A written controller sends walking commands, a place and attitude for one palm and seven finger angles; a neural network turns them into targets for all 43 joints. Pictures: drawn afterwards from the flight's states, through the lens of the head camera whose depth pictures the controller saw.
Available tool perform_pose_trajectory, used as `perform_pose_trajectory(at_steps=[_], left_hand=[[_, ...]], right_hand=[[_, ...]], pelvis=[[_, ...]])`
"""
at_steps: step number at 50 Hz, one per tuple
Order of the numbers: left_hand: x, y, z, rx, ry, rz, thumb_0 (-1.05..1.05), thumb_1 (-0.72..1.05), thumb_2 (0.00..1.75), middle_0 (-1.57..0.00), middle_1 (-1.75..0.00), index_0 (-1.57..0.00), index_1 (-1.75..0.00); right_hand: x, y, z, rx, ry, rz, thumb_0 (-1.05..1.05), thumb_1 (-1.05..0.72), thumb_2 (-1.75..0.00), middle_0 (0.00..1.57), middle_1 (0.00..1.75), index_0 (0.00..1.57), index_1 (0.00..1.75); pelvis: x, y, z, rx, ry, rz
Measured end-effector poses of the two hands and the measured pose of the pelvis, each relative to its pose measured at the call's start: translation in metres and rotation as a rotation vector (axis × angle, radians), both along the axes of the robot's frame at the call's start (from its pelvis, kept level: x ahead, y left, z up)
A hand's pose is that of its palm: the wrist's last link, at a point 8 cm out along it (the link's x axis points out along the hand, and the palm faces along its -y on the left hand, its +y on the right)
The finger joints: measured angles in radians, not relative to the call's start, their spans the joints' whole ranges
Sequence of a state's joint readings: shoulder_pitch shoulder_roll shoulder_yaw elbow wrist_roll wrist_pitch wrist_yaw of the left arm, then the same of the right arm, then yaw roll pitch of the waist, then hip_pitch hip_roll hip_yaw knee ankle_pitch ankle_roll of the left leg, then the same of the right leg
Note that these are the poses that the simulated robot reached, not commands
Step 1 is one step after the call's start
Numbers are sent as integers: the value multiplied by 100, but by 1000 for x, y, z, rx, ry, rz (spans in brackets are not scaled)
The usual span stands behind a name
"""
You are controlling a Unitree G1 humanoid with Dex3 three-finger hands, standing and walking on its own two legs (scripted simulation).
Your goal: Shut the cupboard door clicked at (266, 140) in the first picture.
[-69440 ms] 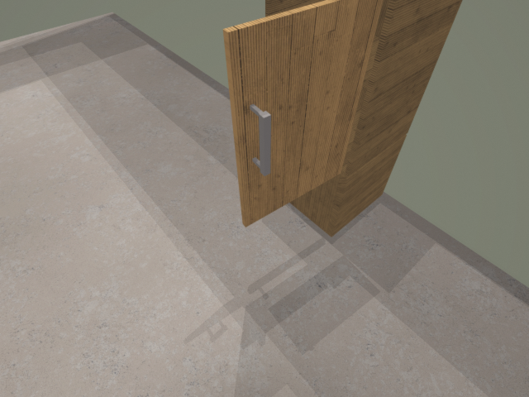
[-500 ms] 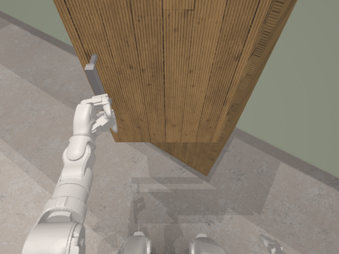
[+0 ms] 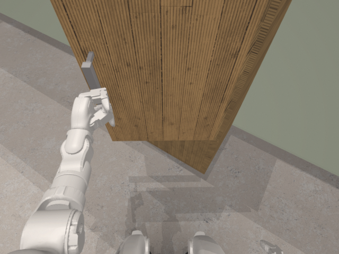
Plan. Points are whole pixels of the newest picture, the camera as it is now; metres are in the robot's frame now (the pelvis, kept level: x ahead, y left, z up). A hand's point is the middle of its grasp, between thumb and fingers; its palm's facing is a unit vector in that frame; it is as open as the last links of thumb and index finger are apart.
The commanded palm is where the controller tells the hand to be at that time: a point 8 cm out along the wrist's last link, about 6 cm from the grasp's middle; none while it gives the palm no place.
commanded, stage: push the door shut along its arc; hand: left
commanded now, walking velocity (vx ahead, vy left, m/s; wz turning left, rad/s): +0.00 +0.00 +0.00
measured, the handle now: (98, 86) +0.52 +0.19 +0.07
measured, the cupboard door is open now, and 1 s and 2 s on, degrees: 34 20 9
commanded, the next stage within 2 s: pull the fist back off the door in 1.70 s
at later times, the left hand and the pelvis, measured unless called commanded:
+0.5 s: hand (113, 97) +0.48 +0.14 +0.07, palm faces -0.14 -0.99 -0.03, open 3.1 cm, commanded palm +0.48 +0.18 +0.07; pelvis +0.00 +0.01 -0.01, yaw +1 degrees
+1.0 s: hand (123, 79) +0.53 +0.12 +0.08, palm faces -0.27 -0.96 +0.00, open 3.1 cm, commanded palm +0.54 +0.16 +0.07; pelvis +0.00 +0.01 -0.02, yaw -1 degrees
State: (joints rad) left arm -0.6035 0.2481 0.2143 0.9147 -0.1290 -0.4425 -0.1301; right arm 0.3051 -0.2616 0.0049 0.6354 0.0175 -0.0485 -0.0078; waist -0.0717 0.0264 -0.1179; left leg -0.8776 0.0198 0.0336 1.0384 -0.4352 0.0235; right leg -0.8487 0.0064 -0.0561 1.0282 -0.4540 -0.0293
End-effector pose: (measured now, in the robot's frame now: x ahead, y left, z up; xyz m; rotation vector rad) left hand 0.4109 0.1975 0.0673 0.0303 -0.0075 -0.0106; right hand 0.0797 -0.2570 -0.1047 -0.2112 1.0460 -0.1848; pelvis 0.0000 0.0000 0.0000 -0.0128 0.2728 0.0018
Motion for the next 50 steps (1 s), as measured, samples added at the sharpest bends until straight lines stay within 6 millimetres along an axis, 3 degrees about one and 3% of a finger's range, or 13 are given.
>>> perform_pose_trajectory(at_steps=[8,19,40,50], left_hand=[[19,8,-2,-4,12,-23,2,90,90,-130,-150,-130,-150],[41,11,0,6,28,-81,2,90,90,-131,-150,-133,-150],[99,-7,4,-6,46,-192,2,90,90,-130,-150,-129,-150],[117,-20,12,-20,48,-258,2,90,90,-130,-150,-129,-150]], right_hand=[[-4,0,-3,-18,21,-1,0,-90,-90,20,30,20,30],[-31,-3,-13,-32,118,-20,0,-90,-90,20,30,20,30],[-90,-3,-15,-58,232,-100,0,-90,-90,20,30,20,30],[-106,5,-13,-48,271,-134,0,-90,-90,20,30,20,30]], pelvis=[[0,1,-4,-7,23,7],[-1,5,-10,-19,53,19],[-7,8,-24,-38,129,2],[-3,11,-25,-45,144,-8]])
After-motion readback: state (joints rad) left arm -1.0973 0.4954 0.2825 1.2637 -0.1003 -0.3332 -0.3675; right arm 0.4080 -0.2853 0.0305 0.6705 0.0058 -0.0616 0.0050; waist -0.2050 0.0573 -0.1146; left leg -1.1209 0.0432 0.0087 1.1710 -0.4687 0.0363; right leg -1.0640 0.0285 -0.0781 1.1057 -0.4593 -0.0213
